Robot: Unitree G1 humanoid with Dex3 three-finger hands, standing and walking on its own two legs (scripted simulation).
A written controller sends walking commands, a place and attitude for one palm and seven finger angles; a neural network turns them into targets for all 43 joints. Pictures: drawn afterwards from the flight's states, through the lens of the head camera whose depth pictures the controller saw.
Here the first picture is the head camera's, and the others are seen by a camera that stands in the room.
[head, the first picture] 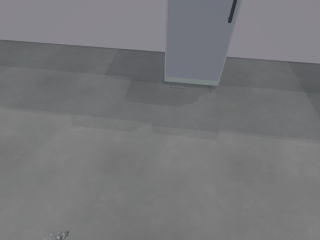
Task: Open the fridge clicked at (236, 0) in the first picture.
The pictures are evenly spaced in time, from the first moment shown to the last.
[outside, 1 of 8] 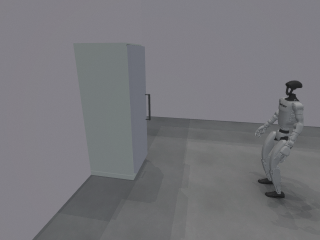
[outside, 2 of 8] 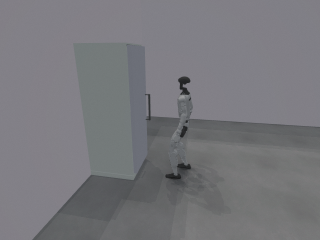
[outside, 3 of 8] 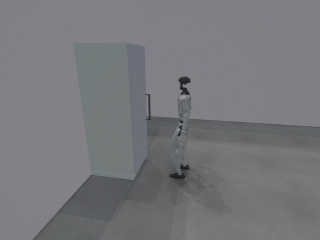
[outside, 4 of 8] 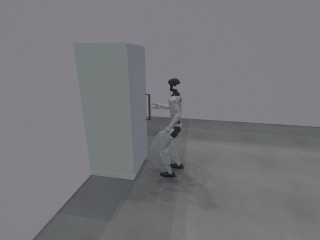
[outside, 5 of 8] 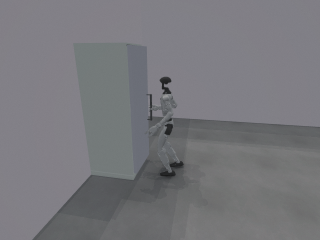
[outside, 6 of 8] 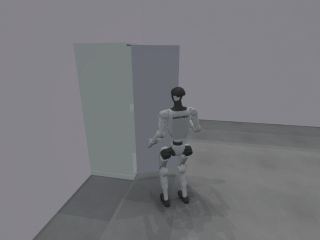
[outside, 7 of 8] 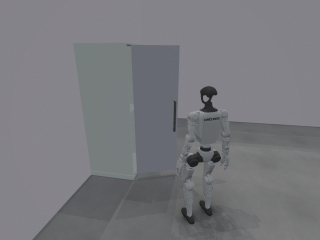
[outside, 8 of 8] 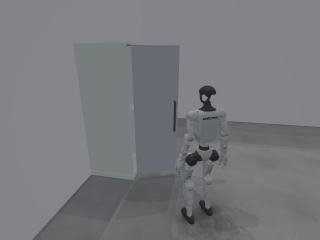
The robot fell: no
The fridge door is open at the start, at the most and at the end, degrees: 0 71 68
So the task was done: yes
